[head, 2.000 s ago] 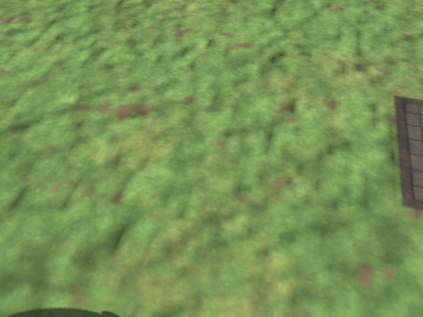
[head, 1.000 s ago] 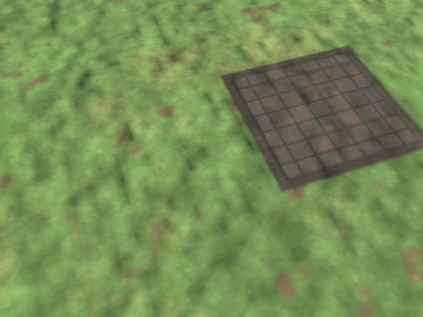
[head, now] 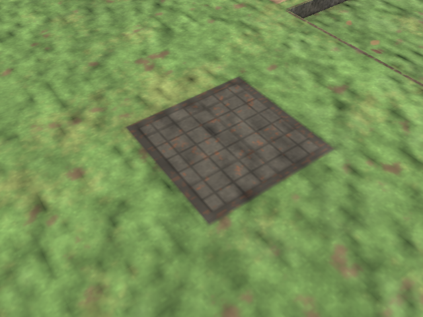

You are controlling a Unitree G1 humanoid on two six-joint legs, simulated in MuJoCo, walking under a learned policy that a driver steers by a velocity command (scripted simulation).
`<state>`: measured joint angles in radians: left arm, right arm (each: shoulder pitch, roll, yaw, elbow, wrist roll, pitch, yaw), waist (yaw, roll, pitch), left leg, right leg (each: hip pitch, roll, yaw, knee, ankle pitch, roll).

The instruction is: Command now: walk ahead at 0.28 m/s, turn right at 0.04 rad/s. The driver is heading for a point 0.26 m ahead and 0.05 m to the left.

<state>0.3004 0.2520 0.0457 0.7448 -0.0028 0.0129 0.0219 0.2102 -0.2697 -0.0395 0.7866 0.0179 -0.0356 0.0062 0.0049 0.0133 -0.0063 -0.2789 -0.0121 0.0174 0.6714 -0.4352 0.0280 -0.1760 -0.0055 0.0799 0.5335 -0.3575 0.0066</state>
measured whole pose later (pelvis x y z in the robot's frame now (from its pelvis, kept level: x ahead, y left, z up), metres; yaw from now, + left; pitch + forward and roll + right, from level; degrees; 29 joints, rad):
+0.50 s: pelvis +0.12 -0.02 +0.00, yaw +1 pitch +0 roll +0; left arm 0.10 0.24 0.04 0.70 0.01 -0.03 0.00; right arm 0.28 -0.29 -0.03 0.86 0.00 -0.01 -0.02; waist -0.04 0.02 0.05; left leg -0.18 0.00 -0.04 0.75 -0.57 -0.03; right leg -0.36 0.02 -0.02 0.51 -0.16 -0.04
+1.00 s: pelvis +0.17 +0.00 +0.00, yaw +0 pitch -2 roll +0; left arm 0.15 0.24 0.04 0.95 0.00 0.00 0.02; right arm 0.23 -0.23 -0.01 0.94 -0.01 -0.02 -0.02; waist 0.00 0.00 0.04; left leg -0.16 0.01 0.00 0.51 -0.33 0.00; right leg -0.24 0.00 0.00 0.50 -0.23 0.01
